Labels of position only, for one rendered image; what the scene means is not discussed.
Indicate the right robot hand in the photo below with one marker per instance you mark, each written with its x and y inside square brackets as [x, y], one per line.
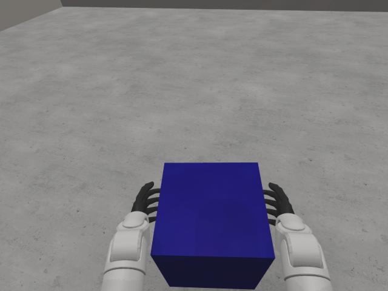
[281, 204]

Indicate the carton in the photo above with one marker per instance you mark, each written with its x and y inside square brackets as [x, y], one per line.
[212, 228]

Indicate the left robot forearm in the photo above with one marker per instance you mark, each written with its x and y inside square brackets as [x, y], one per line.
[125, 266]

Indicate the left robot hand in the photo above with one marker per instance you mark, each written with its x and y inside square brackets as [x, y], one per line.
[142, 201]

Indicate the right robot forearm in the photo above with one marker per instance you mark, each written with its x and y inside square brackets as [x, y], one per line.
[302, 258]

